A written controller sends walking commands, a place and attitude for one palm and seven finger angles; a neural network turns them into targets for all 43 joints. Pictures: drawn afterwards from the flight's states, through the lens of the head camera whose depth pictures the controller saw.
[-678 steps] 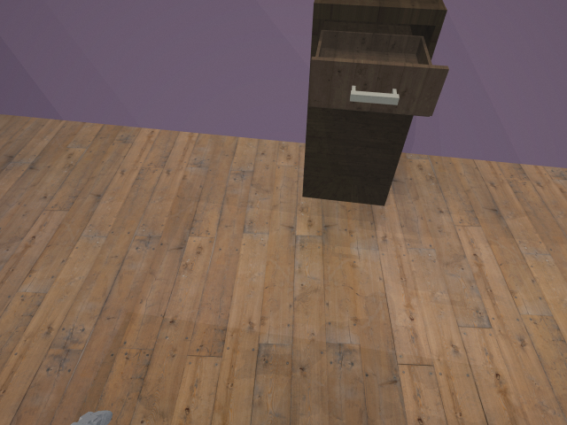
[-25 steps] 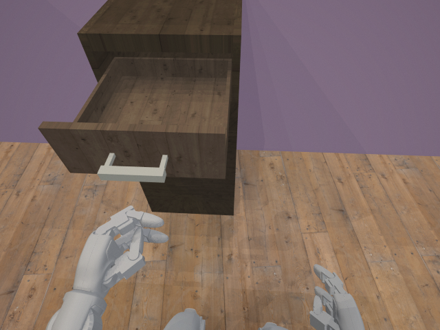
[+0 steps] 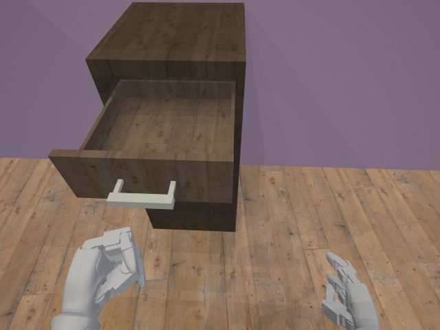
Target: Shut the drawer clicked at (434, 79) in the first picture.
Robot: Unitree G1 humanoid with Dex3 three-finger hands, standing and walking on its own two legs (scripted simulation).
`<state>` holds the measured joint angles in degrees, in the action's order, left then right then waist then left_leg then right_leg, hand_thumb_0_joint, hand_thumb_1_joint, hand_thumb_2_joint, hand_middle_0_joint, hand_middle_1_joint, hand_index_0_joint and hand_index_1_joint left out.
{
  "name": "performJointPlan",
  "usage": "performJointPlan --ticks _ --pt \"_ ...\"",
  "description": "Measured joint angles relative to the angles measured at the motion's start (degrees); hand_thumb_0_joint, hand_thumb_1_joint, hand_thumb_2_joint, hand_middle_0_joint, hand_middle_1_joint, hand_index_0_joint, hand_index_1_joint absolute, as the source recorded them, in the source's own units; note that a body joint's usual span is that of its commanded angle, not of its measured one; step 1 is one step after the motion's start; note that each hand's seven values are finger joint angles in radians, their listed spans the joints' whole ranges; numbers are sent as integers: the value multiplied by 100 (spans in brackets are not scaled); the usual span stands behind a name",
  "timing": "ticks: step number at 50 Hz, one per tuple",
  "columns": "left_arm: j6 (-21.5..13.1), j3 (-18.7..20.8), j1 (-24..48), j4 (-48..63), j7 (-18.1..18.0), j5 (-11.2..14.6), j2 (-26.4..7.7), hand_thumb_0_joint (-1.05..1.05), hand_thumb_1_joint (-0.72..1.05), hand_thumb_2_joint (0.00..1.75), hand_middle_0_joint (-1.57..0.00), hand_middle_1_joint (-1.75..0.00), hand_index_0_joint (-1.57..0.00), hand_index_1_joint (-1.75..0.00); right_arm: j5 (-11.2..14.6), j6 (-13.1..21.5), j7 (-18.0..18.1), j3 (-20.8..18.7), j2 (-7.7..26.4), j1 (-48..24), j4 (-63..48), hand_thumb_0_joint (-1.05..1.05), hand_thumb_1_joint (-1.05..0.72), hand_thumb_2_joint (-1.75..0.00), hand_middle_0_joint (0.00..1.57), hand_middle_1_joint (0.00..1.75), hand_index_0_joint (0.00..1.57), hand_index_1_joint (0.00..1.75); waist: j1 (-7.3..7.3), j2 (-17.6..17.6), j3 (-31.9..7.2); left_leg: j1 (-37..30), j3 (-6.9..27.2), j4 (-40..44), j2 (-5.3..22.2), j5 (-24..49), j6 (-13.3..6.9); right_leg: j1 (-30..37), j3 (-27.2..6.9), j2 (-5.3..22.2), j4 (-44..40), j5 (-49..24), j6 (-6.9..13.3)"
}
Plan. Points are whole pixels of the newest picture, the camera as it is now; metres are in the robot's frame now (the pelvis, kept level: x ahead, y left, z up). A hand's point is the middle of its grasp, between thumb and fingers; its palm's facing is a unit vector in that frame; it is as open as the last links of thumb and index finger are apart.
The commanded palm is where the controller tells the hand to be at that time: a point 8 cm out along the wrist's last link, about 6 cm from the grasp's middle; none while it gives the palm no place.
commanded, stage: raise the hand and make a fist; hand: left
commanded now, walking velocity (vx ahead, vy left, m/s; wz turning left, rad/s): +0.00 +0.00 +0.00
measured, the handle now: (143, 192) +0.37 +0.19 +0.04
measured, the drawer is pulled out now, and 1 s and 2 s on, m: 0.30 0.30 0.30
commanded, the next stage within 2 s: bring the fist close to the handle in 0.68 s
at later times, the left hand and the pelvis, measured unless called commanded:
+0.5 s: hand (130, 272) +0.18 +0.14 +0.13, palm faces +0.02 -1.00 -0.07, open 3.3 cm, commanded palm +0.14 +0.19 +0.14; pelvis +0.00 -0.01 +0.01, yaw +0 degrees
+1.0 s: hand (133, 268) +0.19 +0.14 +0.11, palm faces +0.04 -1.00 -0.06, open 3.3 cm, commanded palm +0.16 +0.19 +0.11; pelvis +0.00 -0.02 +0.01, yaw +1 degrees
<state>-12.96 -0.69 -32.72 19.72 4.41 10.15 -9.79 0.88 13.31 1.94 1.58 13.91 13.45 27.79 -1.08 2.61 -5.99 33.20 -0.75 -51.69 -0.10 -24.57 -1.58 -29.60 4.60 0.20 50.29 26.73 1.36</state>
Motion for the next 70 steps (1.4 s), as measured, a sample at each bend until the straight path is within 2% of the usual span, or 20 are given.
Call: performJointPlan --ticks 7,12,23,31,38,42,51,70 --pt "344 -5 -189 387 136 35 -9 2 90 90 -136 -154 -135 -155 29 -118 -37 189 -154 -73 -78 1 -90 -90 20 30 20 30 -114 55 -18 -309 24 189 -19 28 -3 330 20 8 -216 -36 -12" --pt "503 73 -180 516 199 88 -75 2 90 90 -139 -158 -138 -158 62 -130 -18 253 -143 -21 -19 1 -90 -90 20 30 20 30 -152 98 40 -472 62 300 -22 78 9 514 57 3 -348 -84 -2" --pt "697 183 -183 524 259 174 -87 2 90 90 -140 -159 -140 -160 106 -39 28 181 -29 164 252 1 -90 -90 20 30 20 30 -49 100 76 -761 43 604 9 232 67 752 34 -35 -580 -209 53" --pt "467 443 -22 218 251 298 -199 2 90 90 -140 -160 -140 -160 112 164 83 98 90 219 394 1 -90 -90 20 30 20 30 -20 105 148 -790 93 663 64 291 132 792 80 -96 -652 -263 119" --pt "444 413 70 106 388 316 -153 2 90 90 -140 -160 -140 -160 100 283 92 69 102 191 481 1 -90 -90 20 30 20 30 -14 117 121 -859 86 756 75 327 156 839 71 -109 -712 -282 138" --pt "460 461 55 33 404 326 -156 2 90 90 -140 -160 -140 -160 95 285 89 67 61 149 485 1 -90 -90 20 30 20 30 -21 100 110 -895 73 813 78 346 167 857 57 -113 -741 -292 148" --pt "195 446 311 -459 455 286 -86 2 90 90 -140 -160 -140 -160 46 294 64 95 63 58 464 1 -90 -90 20 30 20 30 -43 66 152 -670 112 670 62 318 168 652 98 -94 -602 -248 153" --pt "-315 502 1227 -1553 433 242 -89 2 90 90 -140 -160 -140 -160 0 59 25 61 78 97 482 1 -90 -90 20 30 20 30 124 -17 126 126 51 101 42 135 95 -151 44 -48 -40 -89 93"
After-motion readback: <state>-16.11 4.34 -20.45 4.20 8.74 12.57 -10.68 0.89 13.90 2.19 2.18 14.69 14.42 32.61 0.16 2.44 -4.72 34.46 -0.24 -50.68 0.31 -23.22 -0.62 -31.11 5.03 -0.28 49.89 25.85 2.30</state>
